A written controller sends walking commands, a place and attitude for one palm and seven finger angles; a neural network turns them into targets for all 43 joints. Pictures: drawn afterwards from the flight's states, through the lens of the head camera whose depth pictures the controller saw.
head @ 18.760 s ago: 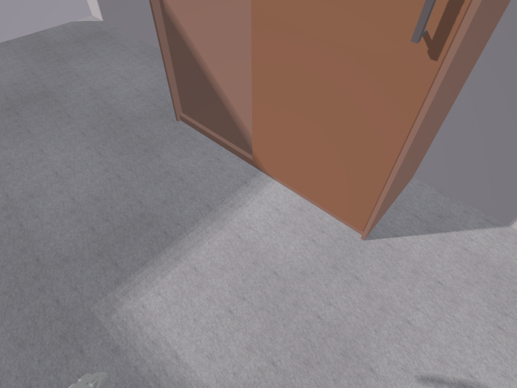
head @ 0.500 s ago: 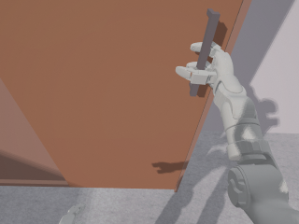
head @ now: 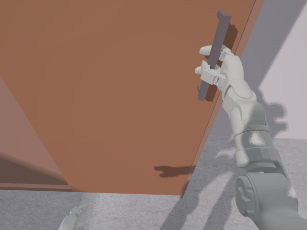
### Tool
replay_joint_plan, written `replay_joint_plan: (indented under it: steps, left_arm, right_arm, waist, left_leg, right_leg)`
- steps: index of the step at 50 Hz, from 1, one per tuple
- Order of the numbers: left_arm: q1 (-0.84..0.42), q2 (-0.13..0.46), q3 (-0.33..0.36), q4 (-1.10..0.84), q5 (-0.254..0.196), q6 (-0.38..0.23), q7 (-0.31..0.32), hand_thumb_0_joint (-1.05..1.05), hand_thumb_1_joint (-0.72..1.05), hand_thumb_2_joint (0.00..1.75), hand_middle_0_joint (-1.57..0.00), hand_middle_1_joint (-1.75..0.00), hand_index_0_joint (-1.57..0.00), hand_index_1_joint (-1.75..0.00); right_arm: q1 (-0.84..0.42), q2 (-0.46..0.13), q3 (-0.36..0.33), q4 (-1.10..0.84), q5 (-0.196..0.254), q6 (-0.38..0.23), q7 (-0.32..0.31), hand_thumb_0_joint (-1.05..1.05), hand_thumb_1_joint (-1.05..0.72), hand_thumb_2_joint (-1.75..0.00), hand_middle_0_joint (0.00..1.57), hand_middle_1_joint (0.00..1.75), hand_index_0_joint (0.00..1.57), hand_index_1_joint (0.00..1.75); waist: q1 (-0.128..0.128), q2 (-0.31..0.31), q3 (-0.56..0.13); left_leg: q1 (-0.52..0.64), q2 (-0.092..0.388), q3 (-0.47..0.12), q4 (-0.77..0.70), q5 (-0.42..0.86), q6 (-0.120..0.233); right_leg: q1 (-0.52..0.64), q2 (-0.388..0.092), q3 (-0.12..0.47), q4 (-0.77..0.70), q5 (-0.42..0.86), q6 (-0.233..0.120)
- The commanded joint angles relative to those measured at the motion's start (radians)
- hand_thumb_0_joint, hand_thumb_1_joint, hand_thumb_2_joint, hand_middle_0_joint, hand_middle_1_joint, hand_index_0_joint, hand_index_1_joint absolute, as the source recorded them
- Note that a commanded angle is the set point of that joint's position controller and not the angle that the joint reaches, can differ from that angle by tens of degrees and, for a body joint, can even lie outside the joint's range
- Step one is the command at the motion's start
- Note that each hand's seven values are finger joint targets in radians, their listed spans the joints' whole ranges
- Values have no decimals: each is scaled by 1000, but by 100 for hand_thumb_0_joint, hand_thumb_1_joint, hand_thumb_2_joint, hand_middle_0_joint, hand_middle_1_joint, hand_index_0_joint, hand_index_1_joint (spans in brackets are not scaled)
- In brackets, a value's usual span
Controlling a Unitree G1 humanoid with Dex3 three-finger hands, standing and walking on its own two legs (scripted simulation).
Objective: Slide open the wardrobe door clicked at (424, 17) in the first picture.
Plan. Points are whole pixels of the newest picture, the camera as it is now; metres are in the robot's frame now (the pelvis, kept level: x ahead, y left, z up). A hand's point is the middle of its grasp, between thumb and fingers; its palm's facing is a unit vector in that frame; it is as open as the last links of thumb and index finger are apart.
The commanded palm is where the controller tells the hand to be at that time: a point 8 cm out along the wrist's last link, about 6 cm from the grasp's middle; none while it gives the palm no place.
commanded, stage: grip the handle and tug to test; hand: right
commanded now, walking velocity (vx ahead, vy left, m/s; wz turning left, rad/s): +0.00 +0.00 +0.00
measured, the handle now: (209, 60) +0.49 -0.09 +0.24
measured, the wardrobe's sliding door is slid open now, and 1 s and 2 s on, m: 0.00 0.00 0.10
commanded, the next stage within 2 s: tug the door sideways, standing still in 0.50 s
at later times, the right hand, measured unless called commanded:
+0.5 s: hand (203, 74) +0.43 -0.07 +0.23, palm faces -0.07 +1.00 -0.02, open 5.9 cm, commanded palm +0.37 -0.12 +0.24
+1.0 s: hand (202, 71) +0.44 -0.07 +0.24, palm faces -0.01 +1.00 -0.07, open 5.5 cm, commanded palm +0.41 -0.08 +0.24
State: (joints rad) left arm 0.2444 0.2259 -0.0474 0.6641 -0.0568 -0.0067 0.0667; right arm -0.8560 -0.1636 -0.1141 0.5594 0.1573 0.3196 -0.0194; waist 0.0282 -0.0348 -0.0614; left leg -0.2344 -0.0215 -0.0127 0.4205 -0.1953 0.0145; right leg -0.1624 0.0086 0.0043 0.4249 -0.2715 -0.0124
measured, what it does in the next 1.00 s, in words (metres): stands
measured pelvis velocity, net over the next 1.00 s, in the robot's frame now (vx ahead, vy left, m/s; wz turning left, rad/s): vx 0.04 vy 0.02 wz -0.10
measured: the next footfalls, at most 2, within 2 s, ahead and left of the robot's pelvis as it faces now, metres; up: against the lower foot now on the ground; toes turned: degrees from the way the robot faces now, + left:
left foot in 1.68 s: +0.07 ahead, +0.23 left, +0.00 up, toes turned +8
right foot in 1.86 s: +0.06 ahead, -0.02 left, +0.00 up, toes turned -8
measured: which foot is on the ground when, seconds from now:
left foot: down 0.00-1.00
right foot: down 0.00-1.00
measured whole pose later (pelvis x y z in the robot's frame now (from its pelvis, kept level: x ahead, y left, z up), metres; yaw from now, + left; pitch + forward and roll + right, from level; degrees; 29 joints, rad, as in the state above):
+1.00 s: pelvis +0.04 +0.02 +0.00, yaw -6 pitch +1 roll +0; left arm 0.14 0.22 -0.04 0.66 -0.04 0.05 0.03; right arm -0.79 -0.09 -0.01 0.32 0.15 0.46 -0.05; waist -0.04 -0.05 -0.06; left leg -0.19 0.00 0.09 0.46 -0.29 0.04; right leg -0.14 0.01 0.04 0.44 -0.31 0.00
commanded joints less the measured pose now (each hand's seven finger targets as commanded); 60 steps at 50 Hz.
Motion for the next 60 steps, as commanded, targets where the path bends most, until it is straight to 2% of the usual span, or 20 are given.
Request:
replay_joint_plan:
  steps: [1,2,3,5,6,7,10,11,12,14,17,23,29,30,33,34,38,43,51,60]
  left_arm:
    - [-107,104,39,-149,4,-50,2,0,90,90,-20,-30,-20,-30]
    - [-116,108,42,-159,3,-47,2,0,90,90,-20,-30,-20,-30]
    - [-126,103,37,-163,3,-48,0,0,90,90,-20,-30,-20,-30]
    - [-126,101,37,-163,4,-48,-1,0,90,90,-20,-30,-20,-30]
    - [-127,102,41,-161,4,-46,-2,0,90,90,-20,-30,-20,-30]
    - [-137,104,40,-174,5,-42,-4,0,90,90,-20,-30,-20,-30]
    - [-155,95,40,-182,3,-38,-10,0,90,90,-20,-30,-20,-30]
    - [-151,98,40,-182,5,-35,-12,0,90,90,-20,-30,-20,-30]
    - [-161,103,43,-194,4,-29,-12,0,90,90,-20,-30,-20,-30]
    - [-174,96,41,-200,4,-24,-15,0,90,90,-20,-30,-20,-30]
    - [-189,98,43,-219,6,-13,-22,0,90,90,-20,-30,-20,-30]
    - [-221,91,38,-240,3,9,-38,0,90,90,-20,-30,-20,-30]
    - [-239,91,36,-249,6,25,-47,0,90,90,-20,-30,-20,-30]
    - [-242,90,36,-249,4,26,-49,0,90,90,-20,-30,-20,-30]
    - [-235,99,35,-200,5,31,-29,0,90,90,-20,-30,-20,-30]
    - [-226,97,33,-189,7,28,-23,0,90,90,-20,-30,-20,-30]
    - [-207,87,37,-165,11,26,-23,0,90,90,-20,-30,-20,-30]
    - [-199,85,39,-155,18,18,-27,0,90,90,-20,-30,-20,-30]
    - [-187,77,36,-139,19,4,-37,0,90,90,-20,-30,-20,-30]
    - [-154,75,36,-103,13,-40,-48,0,90,90,-20,-30,-20,-30]
  right_arm:
    - [-504,-109,-16,-308,15,-70,20,0,-90,-90,45,140,45,140]
    - [-468,-131,-35,-322,17,-71,20,0,-90,-90,45,140,45,140]
    - [-485,-111,-13,-362,16,-71,23,0,-90,-90,45,140,45,140]
    - [-477,-89,1,-371,17,-59,24,0,-90,-90,45,140,45,140]
    - [-451,-120,-26,-390,13,-54,21,0,-90,-90,45,140,45,140]
    - [-402,-108,-20,-394,17,-51,23,0,-90,-90,45,140,45,140]
    - [-360,-76,2,-464,19,-34,28,0,-90,-90,45,140,45,140]
    - [-347,-90,-13,-482,21,-27,28,0,-90,-90,45,140,45,140]
    - [-303,-106,-24,-500,21,-24,29,0,-90,-90,45,140,45,140]
    - [-301,-87,-5,-573,19,-10,33,0,-90,-90,45,140,45,140]
    - [-190,-91,-16,-631,23,14,36,0,-90,-90,45,140,45,140]
    - [-92,-70,14,-760,22,65,41,0,-90,-90,45,140,45,140]
    - [-14,-68,18,-846,28,108,50,0,-90,-90,45,140,45,140]
    - [-20,-64,27,-866,27,115,51,0,-90,-90,45,140,45,140]
    - [-256,-97,16,-753,21,137,31,0,-90,-90,45,140,45,140]
    - [-274,-79,18,-697,22,146,25,0,-90,-90,45,140,45,140]
    - [-341,2,83,-624,17,152,8,0,-90,-90,45,140,45,140]
    - [-434,72,148,-554,19,102,15,0,-90,-90,45,140,45,140]
    - [-566,170,235,-418,22,35,36,0,-90,-90,45,140,45,140]
    - [-705,264,294,-252,42,-57,22,0,-90,-90,45,140,45,140]
  waist:
    - [-17,95,-328]
    - [-34,85,-339]
    - [-29,53,-344]
    - [-25,71,-343]
    - [-32,80,-354]
    - [-46,83,-353]
    - [-44,57,-364]
    - [-45,91,-366]
    - [-58,85,-378]
    - [-52,56,-383]
    - [-70,60,-399]
    - [-75,46,-380]
    - [-77,75,-371]
    - [-74,68,-366]
    - [-33,70,-304]
    - [-29,84,-290]
    - [-15,22,-338]
    - [2,89,-358]
    - [21,87,-363]
    - [39,60,-355]
  left_leg:
    - [190,14,40,-8,365,20]
    - [214,15,41,-6,373,22]
    - [213,17,38,-4,390,22]
    - [211,15,40,-1,401,21]
    - [223,15,41,2,416,22]
    - [240,15,45,5,421,23]
    - [241,16,44,14,476,22]
    - [254,16,46,13,492,20]
    - [277,17,47,17,504,21]
    - [278,20,46,24,554,20]
    - [309,21,49,36,609,18]
    - [304,24,50,46,633,18]
    - [303,26,50,56,683,15]
    - [292,25,51,57,676,15]
    - [228,19,45,24,598,16]
    - [221,18,48,26,605,15]
    - [208,25,56,53,666,14]
    - [192,26,62,58,636,14]
    - [161,26,67,70,599,17]
    - [82,19,71,59,407,27]
  right_leg:
    - [79,-9,-15,-21,367,-18]
    - [80,-7,-17,-23,383,-18]
    - [88,-5,-20,-22,393,-18]
    - [91,-6,-18,-20,398,-17]
    - [95,-9,-19,-18,414,-16]
    - [91,-6,-18,-21,430,-15]
    - [114,-9,-25,-11,479,-12]
    - [109,-8,-23,-13,483,-12]
    - [111,-8,-27,-16,500,-13]
    - [125,-8,-31,-7,545,-11]
    - [132,-7,-33,-2,603,-10]
    - [134,-15,-25,6,652,-10]
    - [134,-14,-22,18,686,-15]
    - [140,-16,-20,20,690,-14]
    - [138,-4,-23,16,573,-17]
    - [131,-1,-20,19,576,-18]
    - [172,0,-14,50,692,-16]
    - [178,4,0,50,641,-25]
    - [176,6,15,56,599,-29]
    - [169,1,39,39,441,-15]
